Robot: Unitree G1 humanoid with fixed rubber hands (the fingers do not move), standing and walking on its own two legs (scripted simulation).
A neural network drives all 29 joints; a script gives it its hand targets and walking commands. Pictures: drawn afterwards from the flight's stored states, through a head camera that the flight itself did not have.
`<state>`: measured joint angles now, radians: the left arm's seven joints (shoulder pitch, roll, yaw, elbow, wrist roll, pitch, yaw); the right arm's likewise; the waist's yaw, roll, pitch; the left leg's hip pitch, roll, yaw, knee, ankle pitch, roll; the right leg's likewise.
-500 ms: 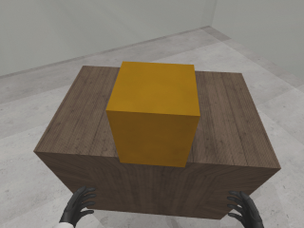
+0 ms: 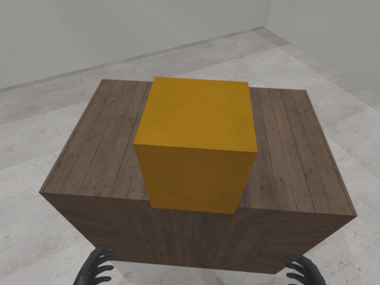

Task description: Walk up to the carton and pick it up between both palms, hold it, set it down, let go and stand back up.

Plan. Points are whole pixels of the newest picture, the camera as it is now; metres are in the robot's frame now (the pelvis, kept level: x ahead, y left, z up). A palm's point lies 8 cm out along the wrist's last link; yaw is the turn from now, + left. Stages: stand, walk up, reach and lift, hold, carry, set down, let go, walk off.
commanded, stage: set down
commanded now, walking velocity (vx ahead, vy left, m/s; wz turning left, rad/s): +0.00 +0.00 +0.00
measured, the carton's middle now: (196, 148) +0.41 -0.01 +0.05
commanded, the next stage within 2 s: let go in 0.02 s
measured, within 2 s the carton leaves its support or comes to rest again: neither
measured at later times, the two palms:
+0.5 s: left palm out of the picture +0.14 +0.23 -0.08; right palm out of the picture +0.11 -0.24 -0.08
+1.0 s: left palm out of the picture +0.10 +0.25 -0.11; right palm out of the picture +0.06 -0.30 -0.10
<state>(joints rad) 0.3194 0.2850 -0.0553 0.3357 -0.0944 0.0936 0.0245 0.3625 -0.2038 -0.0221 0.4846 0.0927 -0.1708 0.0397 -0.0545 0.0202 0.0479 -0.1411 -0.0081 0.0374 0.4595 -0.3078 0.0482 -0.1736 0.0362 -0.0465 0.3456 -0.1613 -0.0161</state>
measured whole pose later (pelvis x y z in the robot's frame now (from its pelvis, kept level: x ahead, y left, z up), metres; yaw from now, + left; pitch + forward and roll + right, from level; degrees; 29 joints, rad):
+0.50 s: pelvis -0.01 +0.00 +0.00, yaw +0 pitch -1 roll -2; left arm 0.29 0.26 -0.06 0.47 -0.08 0.11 0.04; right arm 0.26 -0.19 -0.04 0.66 0.02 -0.18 0.06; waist -0.05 0.02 0.05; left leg -0.14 -0.01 0.04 0.46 -0.30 0.05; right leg -0.17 0.04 -0.05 0.35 -0.15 -0.02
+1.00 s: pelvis +0.00 +0.00 +0.00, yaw +0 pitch -1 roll -2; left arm 0.27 0.27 0.02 0.72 0.01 0.01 0.00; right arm 0.26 -0.35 -0.03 0.83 -0.01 -0.04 0.02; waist -0.05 0.02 0.05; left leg -0.14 -0.01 0.04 0.46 -0.30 0.05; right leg -0.18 0.04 -0.05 0.36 -0.17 -0.02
